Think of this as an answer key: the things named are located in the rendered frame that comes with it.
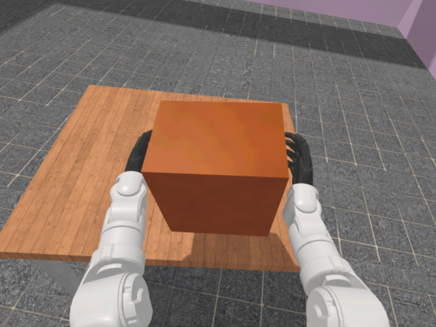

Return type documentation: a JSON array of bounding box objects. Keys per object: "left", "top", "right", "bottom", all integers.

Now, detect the robot right upper arm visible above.
[{"left": 306, "top": 285, "right": 389, "bottom": 327}]

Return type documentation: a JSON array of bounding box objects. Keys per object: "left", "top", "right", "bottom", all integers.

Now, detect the robot left upper arm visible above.
[{"left": 71, "top": 272, "right": 153, "bottom": 327}]

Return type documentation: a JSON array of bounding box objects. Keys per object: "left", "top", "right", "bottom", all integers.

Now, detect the left robot forearm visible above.
[{"left": 69, "top": 171, "right": 147, "bottom": 327}]

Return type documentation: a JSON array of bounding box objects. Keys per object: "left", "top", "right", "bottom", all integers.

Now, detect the table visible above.
[{"left": 0, "top": 84, "right": 300, "bottom": 296}]

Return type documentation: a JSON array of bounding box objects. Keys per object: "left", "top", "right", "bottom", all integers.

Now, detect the robot right hand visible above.
[{"left": 285, "top": 132, "right": 313, "bottom": 186}]

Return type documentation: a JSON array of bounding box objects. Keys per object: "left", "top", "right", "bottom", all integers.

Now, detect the carton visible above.
[{"left": 141, "top": 101, "right": 289, "bottom": 236}]

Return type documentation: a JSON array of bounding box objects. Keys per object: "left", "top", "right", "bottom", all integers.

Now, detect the robot left hand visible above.
[{"left": 125, "top": 130, "right": 153, "bottom": 173}]

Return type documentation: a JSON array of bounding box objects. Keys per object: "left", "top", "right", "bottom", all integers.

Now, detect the right robot forearm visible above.
[{"left": 283, "top": 183, "right": 390, "bottom": 327}]

